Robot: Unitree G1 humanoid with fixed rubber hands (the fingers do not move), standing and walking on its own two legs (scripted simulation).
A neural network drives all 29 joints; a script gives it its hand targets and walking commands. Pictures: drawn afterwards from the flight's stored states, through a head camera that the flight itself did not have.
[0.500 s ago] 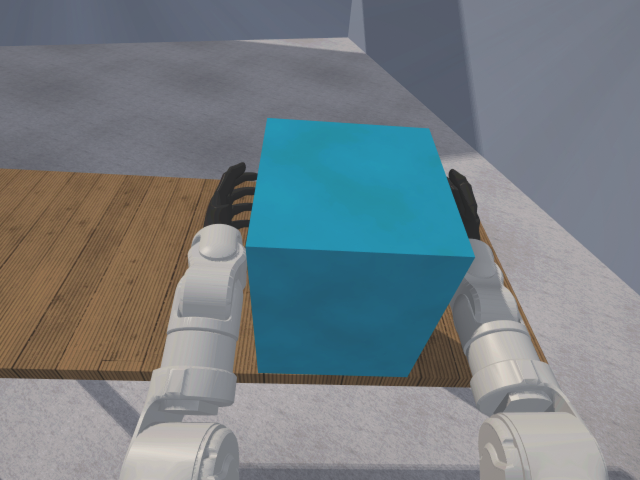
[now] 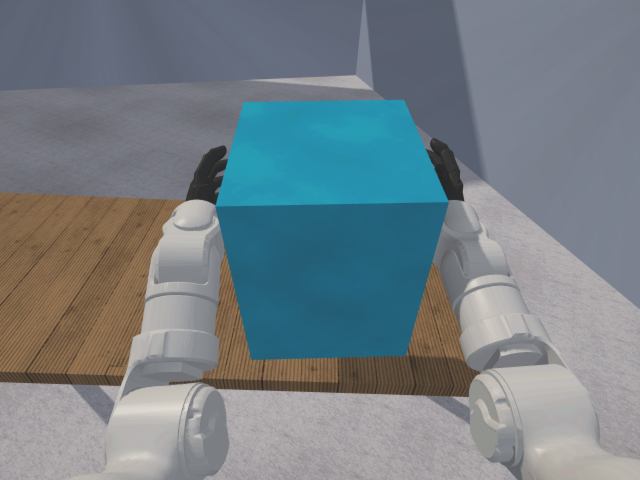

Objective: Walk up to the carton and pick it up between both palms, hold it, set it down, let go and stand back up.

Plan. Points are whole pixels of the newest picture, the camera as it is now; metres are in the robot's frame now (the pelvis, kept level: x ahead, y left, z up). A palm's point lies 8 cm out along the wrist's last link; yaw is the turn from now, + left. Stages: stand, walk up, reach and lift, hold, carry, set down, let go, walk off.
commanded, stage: reach and lift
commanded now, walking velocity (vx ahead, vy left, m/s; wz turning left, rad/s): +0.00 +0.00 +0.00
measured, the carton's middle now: (326, 231) +0.38 -0.02 +0.17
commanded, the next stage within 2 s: hold in 1.34 s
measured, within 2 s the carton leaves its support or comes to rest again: neither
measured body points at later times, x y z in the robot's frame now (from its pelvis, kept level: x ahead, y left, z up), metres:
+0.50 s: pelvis +0.01 +0.01 +0.00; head -0.04 +0.02 +0.45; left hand +0.41 +0.13 +0.21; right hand +0.41 -0.17 +0.23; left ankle -0.01 +0.12 -0.75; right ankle +0.04 -0.11 -0.75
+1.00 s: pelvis +0.02 +0.00 +0.00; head -0.05 +0.02 +0.44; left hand +0.40 +0.14 +0.23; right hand +0.40 -0.15 +0.25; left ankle +0.00 +0.12 -0.75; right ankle +0.04 -0.11 -0.75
